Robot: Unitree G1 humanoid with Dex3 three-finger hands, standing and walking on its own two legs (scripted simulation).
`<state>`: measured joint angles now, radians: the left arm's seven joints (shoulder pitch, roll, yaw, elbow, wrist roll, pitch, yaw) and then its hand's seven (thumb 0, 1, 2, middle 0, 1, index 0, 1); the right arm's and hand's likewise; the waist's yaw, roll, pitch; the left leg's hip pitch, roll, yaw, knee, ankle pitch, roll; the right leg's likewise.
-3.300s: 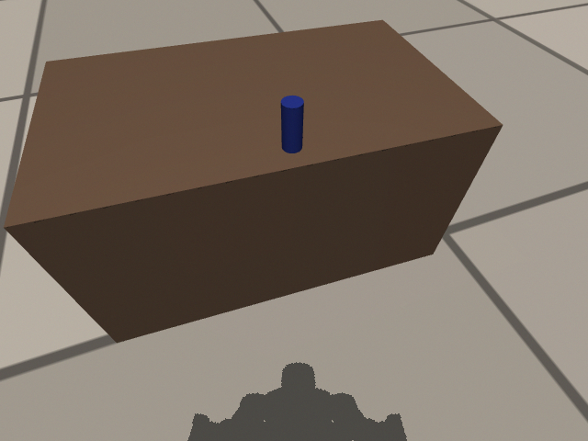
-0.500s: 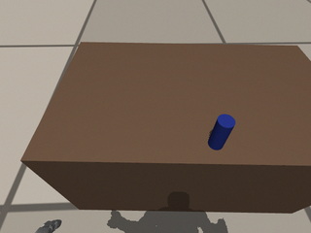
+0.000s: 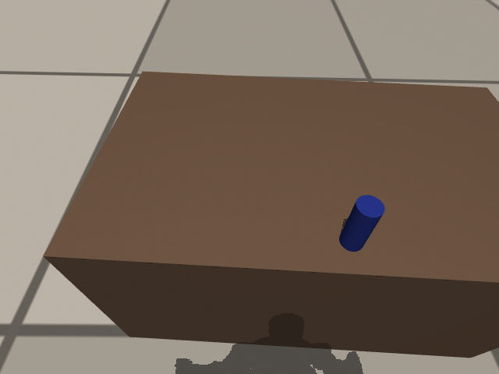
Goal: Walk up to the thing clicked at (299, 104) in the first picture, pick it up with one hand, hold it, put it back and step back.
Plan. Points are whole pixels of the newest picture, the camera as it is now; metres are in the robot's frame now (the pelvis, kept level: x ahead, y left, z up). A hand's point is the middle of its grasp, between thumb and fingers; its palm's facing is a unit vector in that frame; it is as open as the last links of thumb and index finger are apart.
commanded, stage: walk up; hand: right
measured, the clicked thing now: (359, 224) +0.41 -0.21 -0.06
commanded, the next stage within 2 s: stand in 0.26 s
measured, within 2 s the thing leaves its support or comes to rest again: neither
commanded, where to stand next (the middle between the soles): +0.04 +0.01 m, yaw -2 degrees
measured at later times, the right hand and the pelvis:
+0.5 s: hand out of the picture +0.09 -0.25 -0.15, palm faces -0.02 +0.94 -0.34, open 7.4 cm; pelvis +0.01 +0.00 +0.00, yaw -1 degrees
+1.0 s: hand out of the picture +0.08 -0.26 -0.16, palm faces -0.01 +0.94 -0.34, open 7.4 cm; pelvis +0.01 -0.01 +0.00, yaw -1 degrees
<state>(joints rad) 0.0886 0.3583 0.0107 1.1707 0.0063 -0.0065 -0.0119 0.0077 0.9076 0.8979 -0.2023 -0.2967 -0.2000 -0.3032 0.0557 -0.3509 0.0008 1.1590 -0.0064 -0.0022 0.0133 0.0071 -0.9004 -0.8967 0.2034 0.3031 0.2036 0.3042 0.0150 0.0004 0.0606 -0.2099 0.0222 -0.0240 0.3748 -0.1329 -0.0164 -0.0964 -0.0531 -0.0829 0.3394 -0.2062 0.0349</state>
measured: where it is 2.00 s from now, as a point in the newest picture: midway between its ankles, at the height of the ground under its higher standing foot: outside the picture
